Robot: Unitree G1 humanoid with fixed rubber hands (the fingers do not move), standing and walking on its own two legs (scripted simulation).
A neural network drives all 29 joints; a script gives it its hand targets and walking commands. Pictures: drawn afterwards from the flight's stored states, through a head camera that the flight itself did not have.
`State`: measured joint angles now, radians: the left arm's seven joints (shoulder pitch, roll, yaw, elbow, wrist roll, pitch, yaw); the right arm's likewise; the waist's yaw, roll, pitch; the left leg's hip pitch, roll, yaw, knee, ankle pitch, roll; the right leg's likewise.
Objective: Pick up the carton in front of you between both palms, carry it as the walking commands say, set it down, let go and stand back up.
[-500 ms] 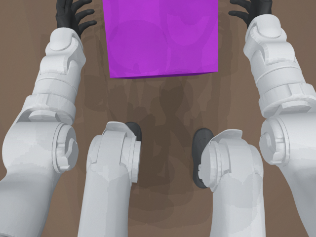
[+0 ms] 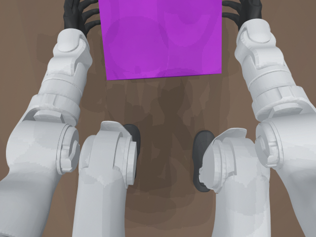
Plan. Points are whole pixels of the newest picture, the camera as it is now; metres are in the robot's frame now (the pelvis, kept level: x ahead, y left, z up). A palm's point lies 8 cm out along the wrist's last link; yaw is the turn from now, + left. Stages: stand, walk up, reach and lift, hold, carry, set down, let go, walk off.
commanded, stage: reach and lift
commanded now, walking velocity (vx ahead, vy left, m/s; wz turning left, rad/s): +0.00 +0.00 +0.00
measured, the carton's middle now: (160, 34) +0.51 +0.03 -0.25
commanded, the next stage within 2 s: none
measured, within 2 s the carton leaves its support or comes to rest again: leaves its support in 0.40 s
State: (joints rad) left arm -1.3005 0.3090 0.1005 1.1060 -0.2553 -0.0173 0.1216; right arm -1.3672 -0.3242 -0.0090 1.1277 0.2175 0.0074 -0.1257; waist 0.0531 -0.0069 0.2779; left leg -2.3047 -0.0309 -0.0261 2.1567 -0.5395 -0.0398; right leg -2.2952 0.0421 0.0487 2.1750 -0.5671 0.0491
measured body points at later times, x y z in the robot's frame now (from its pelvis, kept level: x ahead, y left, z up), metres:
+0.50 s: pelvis +0.00 +0.00 -0.01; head +0.34 +0.00 +0.28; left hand +0.52 +0.18 -0.16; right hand +0.54 -0.12 -0.16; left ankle +0.12 +0.13 -0.34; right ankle +0.11 -0.13 -0.34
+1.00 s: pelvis +0.00 +0.00 +0.11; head +0.25 +0.00 +0.49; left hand +0.48 +0.18 +0.04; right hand +0.50 -0.13 +0.04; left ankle +0.12 +0.13 -0.34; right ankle +0.11 -0.13 -0.34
